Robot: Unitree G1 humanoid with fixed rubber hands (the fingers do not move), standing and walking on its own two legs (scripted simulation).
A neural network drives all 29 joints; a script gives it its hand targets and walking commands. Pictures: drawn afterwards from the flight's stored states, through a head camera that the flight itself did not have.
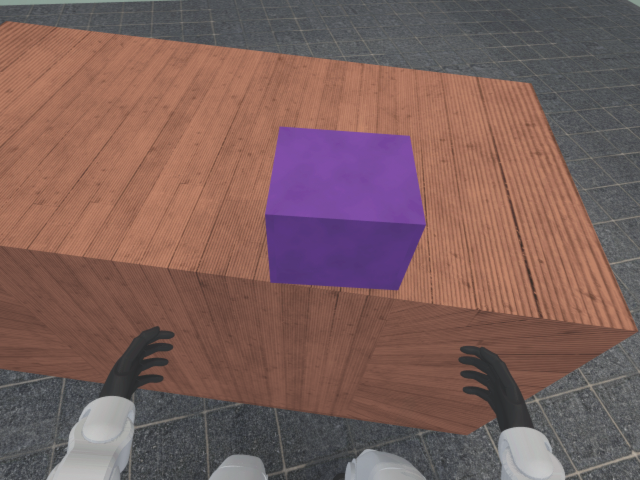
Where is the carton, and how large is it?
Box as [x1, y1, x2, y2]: [265, 127, 425, 289]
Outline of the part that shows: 279,127 265,211 270,282 398,289 425,225 409,136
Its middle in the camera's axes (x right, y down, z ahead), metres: +0.03 -0.04 +0.58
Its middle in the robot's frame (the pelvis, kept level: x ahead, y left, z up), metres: +0.46 +0.00 +0.04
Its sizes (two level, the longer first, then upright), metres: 0.196 0.176 0.156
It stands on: a pedestal, 0.71 m high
